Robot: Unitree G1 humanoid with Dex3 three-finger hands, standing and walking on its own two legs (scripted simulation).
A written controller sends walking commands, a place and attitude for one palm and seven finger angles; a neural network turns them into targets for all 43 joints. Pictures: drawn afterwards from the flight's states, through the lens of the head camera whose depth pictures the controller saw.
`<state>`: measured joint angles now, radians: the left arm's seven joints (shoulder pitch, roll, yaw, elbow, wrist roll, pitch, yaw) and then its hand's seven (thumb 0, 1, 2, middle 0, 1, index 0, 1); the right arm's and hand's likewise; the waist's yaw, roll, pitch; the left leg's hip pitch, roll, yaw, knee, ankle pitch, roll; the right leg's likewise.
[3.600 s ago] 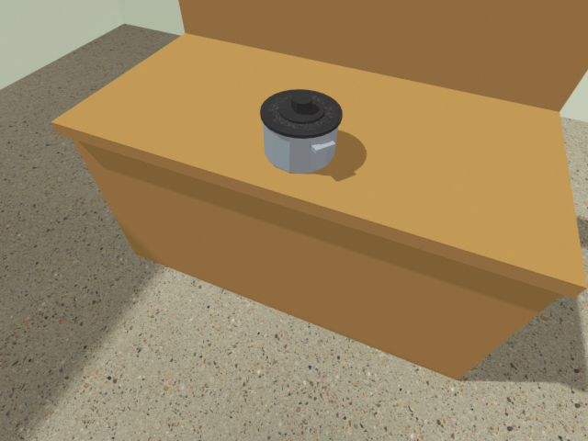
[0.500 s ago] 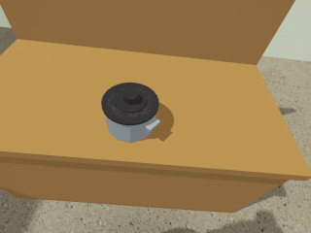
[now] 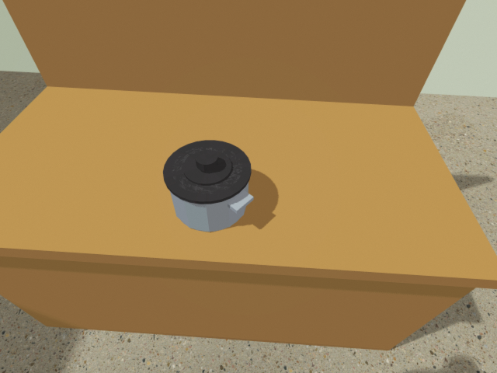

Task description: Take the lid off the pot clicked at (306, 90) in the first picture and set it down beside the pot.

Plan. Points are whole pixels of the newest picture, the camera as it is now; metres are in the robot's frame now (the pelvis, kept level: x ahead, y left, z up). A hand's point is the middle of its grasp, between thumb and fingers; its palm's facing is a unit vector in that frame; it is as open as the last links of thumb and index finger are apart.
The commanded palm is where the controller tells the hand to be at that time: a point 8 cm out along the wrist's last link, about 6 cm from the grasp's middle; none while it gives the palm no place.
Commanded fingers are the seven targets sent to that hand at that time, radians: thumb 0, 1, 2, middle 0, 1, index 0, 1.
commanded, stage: come to a stop and stand still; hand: left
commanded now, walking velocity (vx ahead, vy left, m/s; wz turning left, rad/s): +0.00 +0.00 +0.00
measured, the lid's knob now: (206, 160) +0.52 +0.12 +0.03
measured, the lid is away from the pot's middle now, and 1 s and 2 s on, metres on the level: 0.00 0.00 0.00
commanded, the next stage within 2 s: look again from close up in 0.08 s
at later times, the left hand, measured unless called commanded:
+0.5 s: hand out of the picture -0.04 +0.19 -0.19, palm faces +0.05 -0.98 -0.16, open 7.3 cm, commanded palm none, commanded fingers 0.00 0.90 0.90 -0.20 -0.30 -0.20 -0.30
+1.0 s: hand out of the picture -0.09 +0.20 -0.19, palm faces +0.05 -0.99 -0.16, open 7.3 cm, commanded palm none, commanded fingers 0.00 0.90 0.90 -0.20 -0.30 -0.20 -0.30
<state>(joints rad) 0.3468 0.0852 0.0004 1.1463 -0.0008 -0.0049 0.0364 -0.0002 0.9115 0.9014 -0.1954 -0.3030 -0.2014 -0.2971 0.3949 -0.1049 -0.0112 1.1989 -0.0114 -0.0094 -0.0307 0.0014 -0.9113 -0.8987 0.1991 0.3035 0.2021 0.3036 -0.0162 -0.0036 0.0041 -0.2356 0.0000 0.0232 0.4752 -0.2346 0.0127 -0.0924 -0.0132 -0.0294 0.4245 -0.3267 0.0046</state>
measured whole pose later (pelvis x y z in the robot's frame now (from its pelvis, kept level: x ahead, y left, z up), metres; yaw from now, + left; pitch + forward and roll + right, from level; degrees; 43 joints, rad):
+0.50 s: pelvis -0.03 +0.02 -0.01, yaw +1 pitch -2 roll -2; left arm 0.34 0.16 0.00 1.07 0.02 -0.01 0.05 0.00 0.91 0.90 -0.19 -0.30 -0.20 -0.30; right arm 0.25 -0.17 -0.01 1.05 -0.01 -0.01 -0.02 0.01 -0.92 -0.90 0.20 0.30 0.20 0.30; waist 0.00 -0.03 0.01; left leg -0.30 0.00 0.01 0.60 -0.26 0.04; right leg -0.13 -0.02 -0.05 0.51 -0.34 0.02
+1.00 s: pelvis -0.04 +0.03 +0.00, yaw +1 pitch -1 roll -1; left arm 0.42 0.19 -0.01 1.03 0.02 0.00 0.04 0.00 0.91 0.90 -0.19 -0.30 -0.20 -0.30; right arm 0.27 -0.15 -0.01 1.04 0.00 -0.01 -0.01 0.00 -0.94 -0.90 0.20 0.30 0.21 0.30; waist 0.02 -0.05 0.01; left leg -0.30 -0.03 0.02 0.50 -0.18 0.06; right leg -0.15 -0.05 -0.04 0.46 -0.28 0.04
